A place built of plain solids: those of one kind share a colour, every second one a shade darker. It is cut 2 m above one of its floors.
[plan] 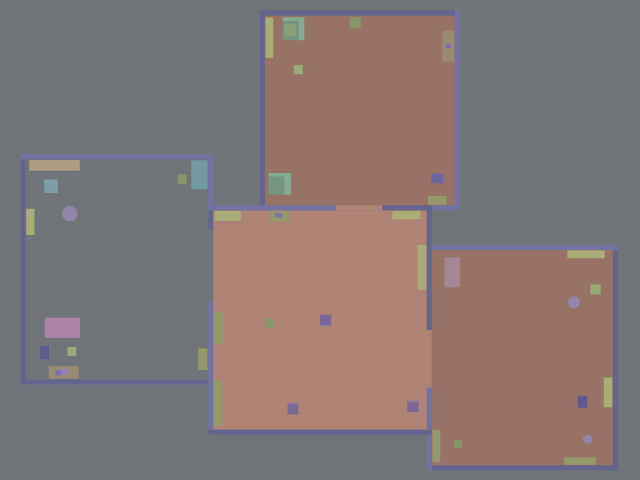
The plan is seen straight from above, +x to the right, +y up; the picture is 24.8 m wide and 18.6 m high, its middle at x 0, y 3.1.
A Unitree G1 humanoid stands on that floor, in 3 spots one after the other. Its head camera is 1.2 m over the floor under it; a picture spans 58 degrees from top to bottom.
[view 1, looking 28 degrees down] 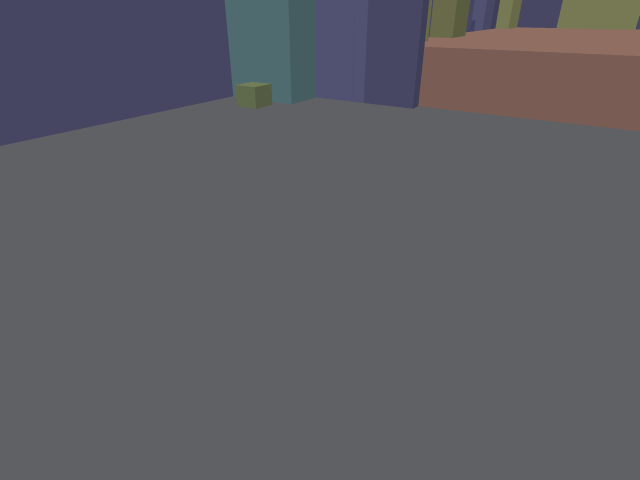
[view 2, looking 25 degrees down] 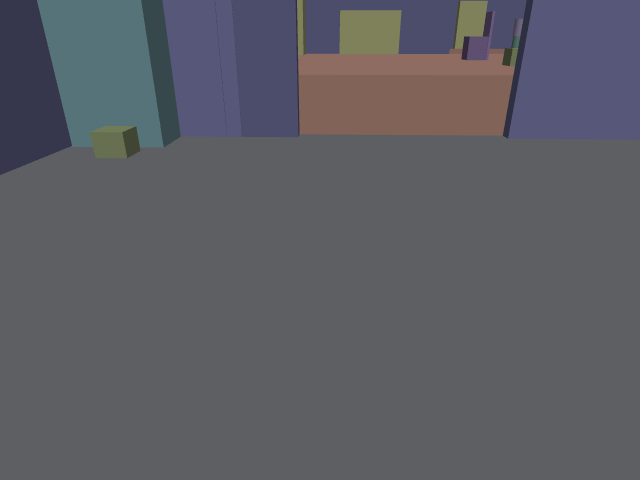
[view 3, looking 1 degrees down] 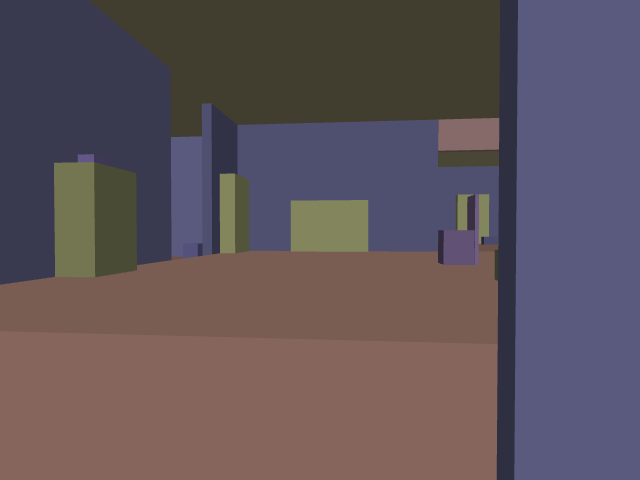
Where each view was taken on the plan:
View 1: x -10.14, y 1.24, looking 33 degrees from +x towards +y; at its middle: ground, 2.56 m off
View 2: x -10.14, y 3.00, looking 2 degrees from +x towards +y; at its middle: ground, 2.84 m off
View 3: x -5.87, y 1.24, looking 6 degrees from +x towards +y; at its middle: case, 9.70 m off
